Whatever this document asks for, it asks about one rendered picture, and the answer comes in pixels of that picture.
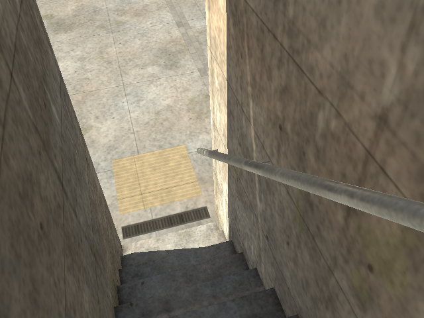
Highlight stairs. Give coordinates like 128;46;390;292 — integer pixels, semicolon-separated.
114;222;299;318

